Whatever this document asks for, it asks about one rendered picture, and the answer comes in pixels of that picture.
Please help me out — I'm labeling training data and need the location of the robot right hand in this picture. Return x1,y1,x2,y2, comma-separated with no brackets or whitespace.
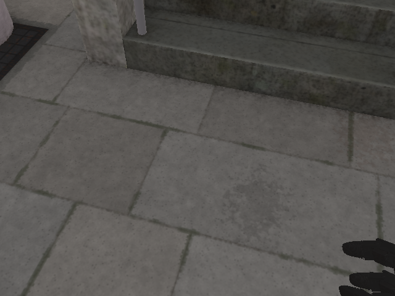
339,238,395,296

